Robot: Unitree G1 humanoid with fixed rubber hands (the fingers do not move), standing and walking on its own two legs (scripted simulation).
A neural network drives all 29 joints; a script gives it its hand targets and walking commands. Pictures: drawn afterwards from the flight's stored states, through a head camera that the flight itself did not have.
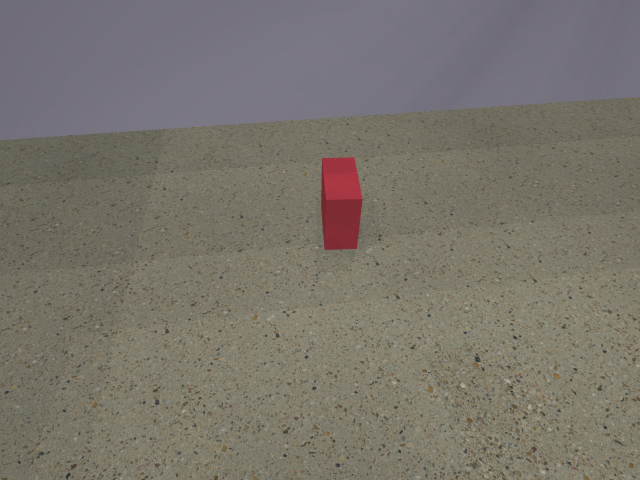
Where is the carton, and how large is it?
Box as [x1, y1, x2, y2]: [321, 157, 362, 249]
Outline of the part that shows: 353,157 322,158 321,210 325,249 356,248 362,198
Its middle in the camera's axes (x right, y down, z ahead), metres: +0.10 -0.17 +1.69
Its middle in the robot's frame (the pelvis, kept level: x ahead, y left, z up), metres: +1.35 -0.07 -0.63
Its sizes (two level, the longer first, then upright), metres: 0.283 0.142 0.285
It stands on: the floor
